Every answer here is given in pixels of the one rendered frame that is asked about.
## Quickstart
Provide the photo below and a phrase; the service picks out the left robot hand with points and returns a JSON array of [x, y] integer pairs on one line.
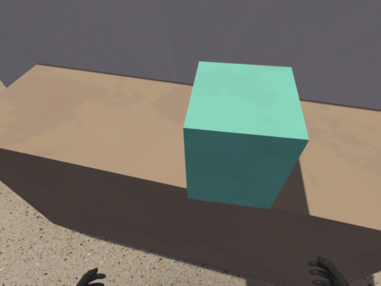
[[90, 276]]

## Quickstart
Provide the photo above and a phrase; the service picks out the right robot hand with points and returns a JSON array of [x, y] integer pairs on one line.
[[332, 274]]

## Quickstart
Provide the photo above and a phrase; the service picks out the carton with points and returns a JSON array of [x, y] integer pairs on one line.
[[244, 131]]

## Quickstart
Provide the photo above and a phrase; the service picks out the pedestal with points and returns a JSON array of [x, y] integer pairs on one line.
[[104, 153]]

